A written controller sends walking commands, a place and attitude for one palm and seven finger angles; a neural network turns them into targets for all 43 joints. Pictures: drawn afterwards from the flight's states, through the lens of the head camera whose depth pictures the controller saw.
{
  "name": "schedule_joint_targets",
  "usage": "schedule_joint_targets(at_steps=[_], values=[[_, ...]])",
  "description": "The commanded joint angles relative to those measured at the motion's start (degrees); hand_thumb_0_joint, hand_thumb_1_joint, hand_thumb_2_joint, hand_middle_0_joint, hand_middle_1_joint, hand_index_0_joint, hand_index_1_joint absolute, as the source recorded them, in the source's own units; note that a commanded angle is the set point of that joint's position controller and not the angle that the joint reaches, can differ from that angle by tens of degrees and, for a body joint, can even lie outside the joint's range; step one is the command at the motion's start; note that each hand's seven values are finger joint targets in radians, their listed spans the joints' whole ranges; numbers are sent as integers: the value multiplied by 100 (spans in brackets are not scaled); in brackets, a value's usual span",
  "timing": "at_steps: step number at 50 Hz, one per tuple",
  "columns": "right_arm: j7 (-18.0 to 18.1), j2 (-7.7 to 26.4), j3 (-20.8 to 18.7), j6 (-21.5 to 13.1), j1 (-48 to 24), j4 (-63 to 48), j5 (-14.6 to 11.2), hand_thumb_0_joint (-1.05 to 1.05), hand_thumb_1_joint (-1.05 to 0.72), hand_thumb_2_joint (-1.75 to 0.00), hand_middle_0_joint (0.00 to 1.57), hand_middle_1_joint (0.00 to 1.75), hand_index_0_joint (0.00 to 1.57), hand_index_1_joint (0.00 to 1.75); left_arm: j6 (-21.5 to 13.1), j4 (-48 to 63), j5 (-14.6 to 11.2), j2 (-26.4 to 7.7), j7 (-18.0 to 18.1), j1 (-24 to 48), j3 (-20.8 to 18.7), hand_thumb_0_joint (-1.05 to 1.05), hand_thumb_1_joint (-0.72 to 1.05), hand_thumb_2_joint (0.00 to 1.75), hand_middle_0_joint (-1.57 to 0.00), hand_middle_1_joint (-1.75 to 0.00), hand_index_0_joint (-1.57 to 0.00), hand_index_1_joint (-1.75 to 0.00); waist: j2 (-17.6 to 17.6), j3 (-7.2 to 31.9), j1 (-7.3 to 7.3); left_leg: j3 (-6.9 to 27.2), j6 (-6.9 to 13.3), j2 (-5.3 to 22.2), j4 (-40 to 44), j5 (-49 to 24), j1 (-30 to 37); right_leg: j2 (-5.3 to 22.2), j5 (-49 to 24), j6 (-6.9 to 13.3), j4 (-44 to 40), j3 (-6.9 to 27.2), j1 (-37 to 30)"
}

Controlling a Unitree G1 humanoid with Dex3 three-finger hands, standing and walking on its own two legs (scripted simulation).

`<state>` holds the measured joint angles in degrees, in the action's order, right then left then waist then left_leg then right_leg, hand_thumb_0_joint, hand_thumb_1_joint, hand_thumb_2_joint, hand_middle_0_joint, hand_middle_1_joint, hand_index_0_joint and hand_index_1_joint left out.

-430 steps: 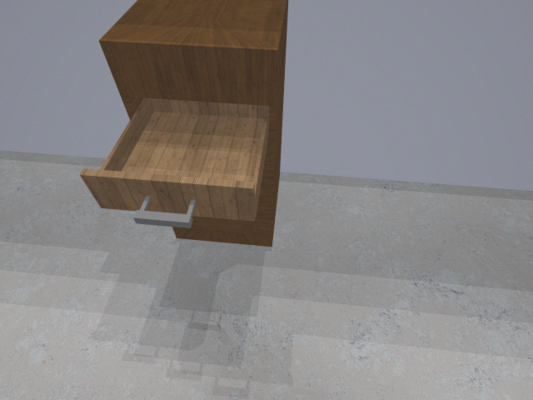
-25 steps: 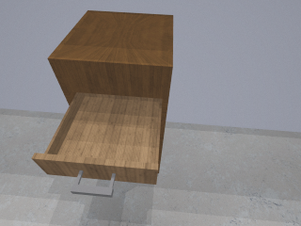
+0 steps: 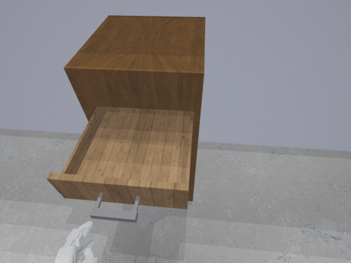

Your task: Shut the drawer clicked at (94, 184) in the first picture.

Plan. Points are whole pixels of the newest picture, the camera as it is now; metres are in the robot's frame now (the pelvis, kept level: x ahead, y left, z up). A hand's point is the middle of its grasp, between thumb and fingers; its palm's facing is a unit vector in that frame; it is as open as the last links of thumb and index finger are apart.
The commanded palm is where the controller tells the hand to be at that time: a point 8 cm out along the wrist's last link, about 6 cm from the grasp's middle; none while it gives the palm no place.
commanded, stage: raise the hand and make a fist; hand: left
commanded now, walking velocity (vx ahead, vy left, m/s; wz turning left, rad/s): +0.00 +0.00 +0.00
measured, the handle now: (116, 206) +0.29 +0.18 -0.09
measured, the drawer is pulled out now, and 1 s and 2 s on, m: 0.30 0.29 0.29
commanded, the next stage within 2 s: bring the fist close to the handle in 1.74 s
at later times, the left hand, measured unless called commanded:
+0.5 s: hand out of the picture +0.14 +0.16 -0.03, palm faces -0.08 -1.00 -0.02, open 4.7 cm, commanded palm +0.11 +0.22 -0.03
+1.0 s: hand out of the picture +0.13 +0.17 -0.01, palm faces -0.06 -1.00 -0.01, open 3.1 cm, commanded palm +0.09 +0.22 -0.01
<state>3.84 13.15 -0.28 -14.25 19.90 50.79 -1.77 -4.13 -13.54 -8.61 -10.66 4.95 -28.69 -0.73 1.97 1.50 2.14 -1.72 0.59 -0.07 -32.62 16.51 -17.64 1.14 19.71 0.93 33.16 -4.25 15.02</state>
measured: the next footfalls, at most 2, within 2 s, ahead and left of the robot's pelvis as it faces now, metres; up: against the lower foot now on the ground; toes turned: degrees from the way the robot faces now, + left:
none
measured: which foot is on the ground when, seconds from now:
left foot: down 0.00-1.00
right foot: down 0.00-1.00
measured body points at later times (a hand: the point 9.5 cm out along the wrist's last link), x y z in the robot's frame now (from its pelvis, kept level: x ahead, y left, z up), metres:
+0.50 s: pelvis -0.05 -0.01 -0.09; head +0.00 +0.00 +0.36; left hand +0.14 +0.21 -0.03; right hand +0.16 -0.20 -0.15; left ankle +0.01 +0.11 -0.73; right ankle -0.03 -0.10 -0.73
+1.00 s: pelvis -0.03 +0.02 -0.08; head +0.02 +0.04 +0.37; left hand +0.13 +0.22 -0.01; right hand +0.18 -0.21 -0.12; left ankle +0.01 +0.11 -0.73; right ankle -0.03 -0.10 -0.73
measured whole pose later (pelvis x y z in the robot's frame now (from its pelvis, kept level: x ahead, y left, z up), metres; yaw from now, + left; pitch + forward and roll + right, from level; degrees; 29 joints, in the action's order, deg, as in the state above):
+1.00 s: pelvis -0.03 +0.02 -0.08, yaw -1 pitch +13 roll -3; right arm 1.3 11.6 -1.6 -10.3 11.4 26.2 -2.2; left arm -21.9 16.7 -10.9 -11.0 -11.0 -41.5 -0.9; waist 1.3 9.0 0.3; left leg -0.3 2.1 1.3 -65.7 28.9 -50.1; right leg 1.0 30.6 0.1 62.7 -5.1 45.2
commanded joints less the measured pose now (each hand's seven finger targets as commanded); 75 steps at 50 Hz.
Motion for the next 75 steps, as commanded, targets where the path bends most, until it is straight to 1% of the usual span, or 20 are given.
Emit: schedule_joint_targets(at_steps=[1,3,4,6,8,9,10,11,13,15,18,21,23,26,30,36,52,66,69,75], values=[[-112,788,-397,-694,-1003,-1703,158,0,-90,-90,20,30,20,30,-1542,548,-187,482,-836,-511,144,0,90,90,-38,-50,-38,-50,-1568,128,-208,212,5,-27,-634,-110,-1017,-114,212,-12,329,-163,1868],[-275,734,-490,-673,-1231,-2050,134,0,-90,-90,20,30,20,30,-2347,445,-360,287,-1515,-1144,-233,0,90,90,-42,-54,-42,-54,-1585,507,-476,104,-65,-97,-1209,-101,-1823,-76,-88,25,955,33,1891],[-321,748,-502,-710,-1290,-2245,131,0,-90,-90,20,30,20,30,-2738,908,-389,195,-1755,-774,-221,0,90,90,-44,-56,-44,-56,-1350,818,-461,90,-43,-121,-1508,-90,-2116,-45,-191,32,1275,152,1953],[-399,700,-537,-792,-1271,-2509,150,0,-90,-90,20,30,20,30,-3440,1915,-378,-121,-2071,-203,-313,0,90,90,-48,-60,-48,-60,-118,1539,-448,62,-14,-99,-1970,-235,-2038,-55,-317,120,1828,309,2237],[-430,654,-523,-807,-1288,-2603,163,0,-90,-90,20,30,20,30,-3903,2464,-380,-396,-2289,228,-378,0,90,90,-52,-65,-52,-65,208,1626,-216,174,30,-25,-2461,-140,-2231,-87,-104,152,2206,367,2916],[-411,654,-539,-776,-1310,-2675,149,0,-90,-90,20,30,20,30,-3970,2545,-425,-511,-2327,214,-542,0,90,90,-54,-67,-54,-67,212,1590,-211,184,48,-12,-2614,95,-2434,-87,195,156,2254,434,3108],[-382,715,-526,-691,-1273,-2679,132,0,-90,-90,20,30,20,30,-3874,2638,-407,-699,-2264,346,-717,0,90,90,-56,-69,-56,-69,236,1451,-187,227,62,5,-2645,427,-2628,-108,604,165,2239,467,3311],[-341,723,-484,-628,-1335,-2842,100,0,-90,-90,20,30,20,30,-3685,2688,-470,-486,-2266,331,-537,0,90,90,-58,-71,-58,-71,283,1335,-164,247,83,-5,-2655,735,-2771,-91,926,158,2191,503,3354],[-230,761,-422,-502,-1365,-3016,2,0,-90,-90,20,30,20,30,-3246,2856,-559,-586,-2240,560,-560,0,90,90,-62,-75,-62,-75,185,1213,-102,288,121,-3,-2678,1269,-3052,-86,1605,123,1960,637,3396],[-121,722,-398,-342,-1246,-3097,-50,0,-90,-90,20,30,20,30,-2745,3082,-537,-806,-2166,448,-756,0,90,90,-66,-80,-66,-80,143,1506,-146,268,156,23,-2666,1126,-2946,-109,1547,108,1808,705,3060],[-36,595,-314,-189,-1173,-3201,-72,0,-90,-90,20,30,20,30,-2185,3411,-536,-686,-2167,397,-572,0,90,90,-72,-86,-72,-86,176,1697,-145,288,179,25,-2610,690,-2744,-123,974,75,1743,613,2731],[10,540,-238,-85,-1223,-3125,-57,0,-90,-90,20,30,20,30,-1845,3132,-531,-621,-2160,317,-620,0,90,90,-78,-93,-78,-93,-141,1512,-85,350,167,50,-2592,606,-2833,-148,929,26,1668,541,2712],[10,505,-234,-94,-1297,-3076,-41,0,-90,-90,20,30,20,30,-1776,3048,-593,-674,-2157,101,-760,0,90,90,-82,-97,-82,-97,-128,1521,-160,384,144,46,-2519,563,-2827,-135,936,23,1661,505,2615],[-5,492,-218,-92,-1347,-3048,-27,0,-90,-90,20,30,20,30,-1766,2918,-602,-591,-2095,-173,-810,0,90,90,-88,-104,-88,-104,-307,1420,-189,405,130,46,-2434,564,-2858,-119,1032,16,1645,417,2609],[-36,524,-253,-188,-1364,-3010,-27,0,-90,-90,20,30,20,30,-1956,3155,-584,-751,-1968,-337,-910,0,90,90,-96,-112,-96,-112,-212,1453,-215,421,130,58,-2339,622,-2734,-127,1116,40,1701,309,2690],[-114,541,-340,-258,-1207,-3038,-29,0,-90,-90,20,30,20,30,-2250,3625,-534,-567,-1787,-871,-681,0,90,90,-108,-125,-108,-125,29,1646,-225,418,125,54,-2237,295,-2426,-146,563,70,1949,79,2715],[-251,494,-351,242,-1152,-3578,-46,0,-90,-90,20,30,20,30,-2064,4413,-249,-367,-1571,-1887,-156,0,90,90,-140,-160,-140,-160,80,1387,-209,520,96,138,-2090,-32,-2122,-233,129,57,2085,-142,2807],[-224,455,-275,297,-1152,-3787,-101,0,-90,-90,20,30,20,30,-1838,4895,-319,-424,-1724,-2150,-130,0,90,90,-140,-160,-140,-160,125,1347,-228,568,108,116,-2018,34,-2084,-229,188,64,1979,-140,2668],[-200,468,-292,292,-1144,-3763,-111,0,-90,-90,20,30,20,30,-1838,4767,-340,-462,-1688,-2056,-211,0,90,90,-140,-160,-140,-160,-25,1105,-183,562,107,107,-1995,420,-2269,-234,497,51,1882,-125,2763],[-164,477,-324,275,-1204,-3696,-115,0,-90,-90,20,30,20,30,-1934,4654,-389,-671,-1644,-2221,-553,0,90,90,-140,-160,-140,-160,23,1304,-297,489,112,71,-2052,356,-2357,-214,475,87,1857,-39,2572]])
